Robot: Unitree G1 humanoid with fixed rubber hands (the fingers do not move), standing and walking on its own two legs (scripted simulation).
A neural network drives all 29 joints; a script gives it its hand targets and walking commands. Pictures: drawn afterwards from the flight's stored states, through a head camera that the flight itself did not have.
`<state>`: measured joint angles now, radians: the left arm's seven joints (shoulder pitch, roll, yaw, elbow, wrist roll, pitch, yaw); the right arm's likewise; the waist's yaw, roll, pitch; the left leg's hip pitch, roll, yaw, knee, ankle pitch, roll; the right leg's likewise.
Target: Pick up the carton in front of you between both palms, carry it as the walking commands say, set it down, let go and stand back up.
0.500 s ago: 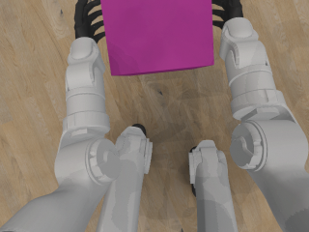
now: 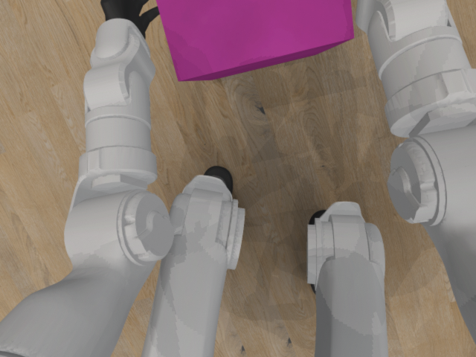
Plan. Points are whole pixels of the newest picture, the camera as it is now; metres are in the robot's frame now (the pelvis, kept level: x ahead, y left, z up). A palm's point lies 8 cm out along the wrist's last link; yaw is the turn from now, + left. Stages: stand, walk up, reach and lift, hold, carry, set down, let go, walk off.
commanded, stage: set down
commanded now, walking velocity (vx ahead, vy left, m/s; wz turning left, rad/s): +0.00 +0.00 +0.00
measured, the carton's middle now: out of the picture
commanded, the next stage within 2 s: none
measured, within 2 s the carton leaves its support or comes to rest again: rests again in 0.32 s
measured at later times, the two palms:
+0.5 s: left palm (130, 19) +0.50 +0.25 -0.18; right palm out of the picture +0.59 -0.04 -0.19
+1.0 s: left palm (135, 28) +0.49 +0.25 -0.20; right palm out of the picture +0.59 -0.05 -0.20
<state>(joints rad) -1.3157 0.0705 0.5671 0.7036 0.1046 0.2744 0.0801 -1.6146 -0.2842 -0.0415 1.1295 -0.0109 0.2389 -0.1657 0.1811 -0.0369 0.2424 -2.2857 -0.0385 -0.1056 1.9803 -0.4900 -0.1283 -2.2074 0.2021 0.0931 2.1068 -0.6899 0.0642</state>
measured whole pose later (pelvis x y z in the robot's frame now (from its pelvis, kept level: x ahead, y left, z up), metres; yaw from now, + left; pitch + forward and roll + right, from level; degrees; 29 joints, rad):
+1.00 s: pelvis +0.00 -0.01 -0.02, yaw +1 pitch +42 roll +4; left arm -1.41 0.15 0.73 0.95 0.26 0.14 -0.03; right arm -1.65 -0.28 -0.15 1.18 -0.17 0.15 -0.01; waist 0.15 -0.01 0.34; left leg -2.26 -0.03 -0.09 2.04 -0.52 -0.14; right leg -2.19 0.20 0.09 2.19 -0.73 0.05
